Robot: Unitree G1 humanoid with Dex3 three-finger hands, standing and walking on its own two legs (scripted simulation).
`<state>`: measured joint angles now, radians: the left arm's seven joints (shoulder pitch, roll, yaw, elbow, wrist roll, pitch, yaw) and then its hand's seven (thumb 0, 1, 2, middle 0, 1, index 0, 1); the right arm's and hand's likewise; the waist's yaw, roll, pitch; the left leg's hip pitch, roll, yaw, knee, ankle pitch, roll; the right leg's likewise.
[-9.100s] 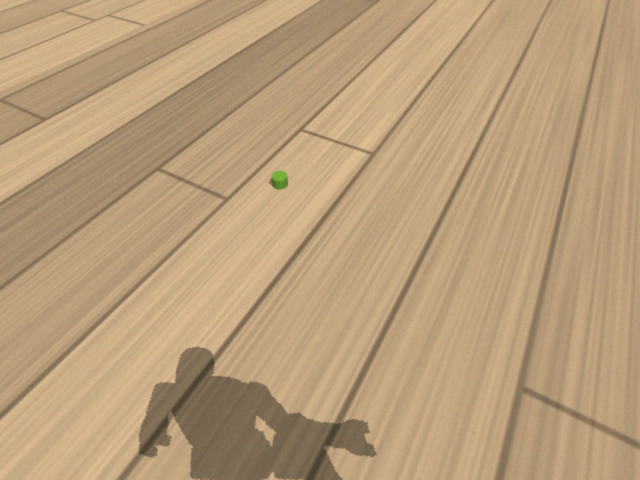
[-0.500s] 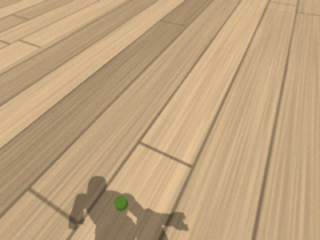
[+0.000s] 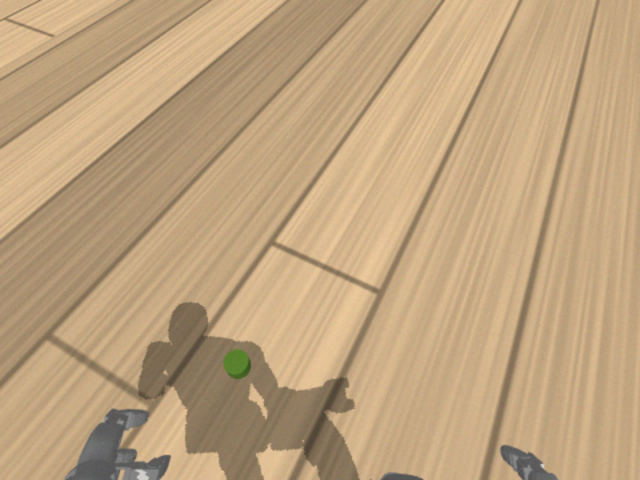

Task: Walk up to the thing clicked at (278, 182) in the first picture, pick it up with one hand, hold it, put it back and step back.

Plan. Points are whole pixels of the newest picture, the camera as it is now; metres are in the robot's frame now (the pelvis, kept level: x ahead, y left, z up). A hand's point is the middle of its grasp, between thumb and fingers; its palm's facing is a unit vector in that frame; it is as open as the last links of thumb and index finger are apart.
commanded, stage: rise first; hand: left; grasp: from above
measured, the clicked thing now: (237, 364) +0.46 +0.25 -0.74
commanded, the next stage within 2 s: none
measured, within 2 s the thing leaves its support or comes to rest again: neither
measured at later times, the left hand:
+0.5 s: hand out of the picture +0.13 +0.27 -0.24, palm faces -0.27 -0.81 -0.53, open 14.1 cm
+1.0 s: hand (188, 407) +0.28 +0.29 -0.44, palm faces -0.48 -0.30 -0.83, open 13.9 cm
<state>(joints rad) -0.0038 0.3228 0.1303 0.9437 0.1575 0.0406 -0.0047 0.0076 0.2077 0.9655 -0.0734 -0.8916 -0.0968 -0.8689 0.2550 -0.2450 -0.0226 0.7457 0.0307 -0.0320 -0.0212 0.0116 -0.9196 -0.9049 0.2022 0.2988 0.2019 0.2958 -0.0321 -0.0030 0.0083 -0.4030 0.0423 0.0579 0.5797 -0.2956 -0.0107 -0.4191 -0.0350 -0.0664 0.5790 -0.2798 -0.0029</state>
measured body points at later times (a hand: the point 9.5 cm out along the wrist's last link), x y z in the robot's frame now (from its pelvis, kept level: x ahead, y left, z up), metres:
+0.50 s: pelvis -0.02 +0.01 -0.09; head +0.09 +0.03 +0.35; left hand +0.15 +0.31 -0.21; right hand +0.16 -0.24 -0.18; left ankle -0.01 +0.13 -0.73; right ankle +0.00 -0.12 -0.73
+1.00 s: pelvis -0.08 +0.00 -0.30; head +0.13 +0.02 +0.10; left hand +0.31 +0.30 -0.39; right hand +0.04 -0.27 -0.43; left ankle -0.01 +0.12 -0.73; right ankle +0.00 -0.12 -0.73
